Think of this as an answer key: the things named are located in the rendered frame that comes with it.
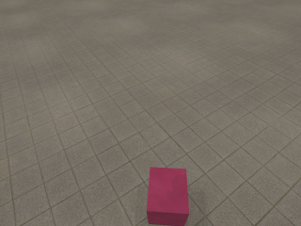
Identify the carton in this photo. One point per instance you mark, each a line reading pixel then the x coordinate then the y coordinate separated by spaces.
pixel 167 202

